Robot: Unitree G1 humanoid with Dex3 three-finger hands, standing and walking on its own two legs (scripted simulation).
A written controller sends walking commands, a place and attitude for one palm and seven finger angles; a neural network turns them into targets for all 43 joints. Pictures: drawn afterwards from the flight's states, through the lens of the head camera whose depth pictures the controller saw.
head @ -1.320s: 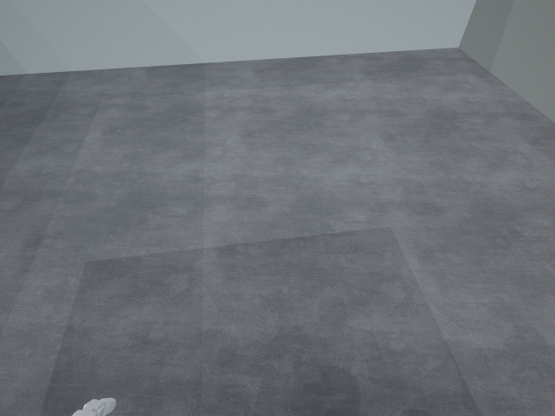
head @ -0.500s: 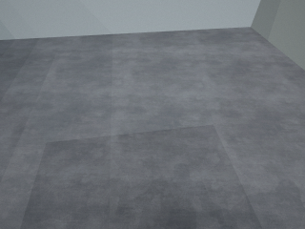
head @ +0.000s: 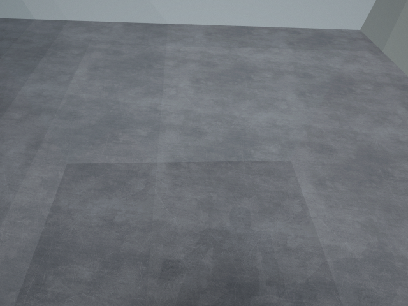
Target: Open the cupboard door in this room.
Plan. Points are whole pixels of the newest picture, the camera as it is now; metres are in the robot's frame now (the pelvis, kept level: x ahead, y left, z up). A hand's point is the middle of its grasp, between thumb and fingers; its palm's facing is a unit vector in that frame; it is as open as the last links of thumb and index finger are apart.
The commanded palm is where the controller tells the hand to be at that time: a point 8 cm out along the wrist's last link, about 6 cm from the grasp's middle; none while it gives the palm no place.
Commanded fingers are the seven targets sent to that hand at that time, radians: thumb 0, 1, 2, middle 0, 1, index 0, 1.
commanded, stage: turn or walk to find it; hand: left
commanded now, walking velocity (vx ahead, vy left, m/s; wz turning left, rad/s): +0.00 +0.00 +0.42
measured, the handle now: out of the picture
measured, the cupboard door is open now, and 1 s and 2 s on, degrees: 0 0 0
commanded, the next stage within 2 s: none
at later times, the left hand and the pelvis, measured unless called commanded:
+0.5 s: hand out of the picture -0.02 +0.16 -0.14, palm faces +0.25 -0.92 -0.30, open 7.4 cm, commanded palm none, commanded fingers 0.00 0.90 0.90 -0.20 -0.30 -0.20 -0.30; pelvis -0.03 -0.05 +0.01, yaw +14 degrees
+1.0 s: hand out of the picture -0.10 +0.21 -0.16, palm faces +0.47 -0.85 -0.25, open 7.4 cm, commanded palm none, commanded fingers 0.00 0.90 0.90 -0.20 -0.30 -0.20 -0.30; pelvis -0.06 -0.01 +0.01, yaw +26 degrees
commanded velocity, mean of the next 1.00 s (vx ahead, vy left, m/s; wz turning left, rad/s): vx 0.00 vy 0.00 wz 0.42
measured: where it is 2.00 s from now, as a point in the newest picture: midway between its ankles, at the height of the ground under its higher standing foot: outside the picture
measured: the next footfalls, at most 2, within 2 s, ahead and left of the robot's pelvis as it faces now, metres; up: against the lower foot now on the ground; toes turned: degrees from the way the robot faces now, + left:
right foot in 0.30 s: -0.01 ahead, -0.14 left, +0.00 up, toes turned +8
left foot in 0.72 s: -0.06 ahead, +0.10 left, +0.00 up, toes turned +25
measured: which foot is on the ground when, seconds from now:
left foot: down 0.00-0.30, up 0.32-0.70, down 0.72-1.00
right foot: up 0.00-0.28, down 0.30-0.72, up 0.74-1.00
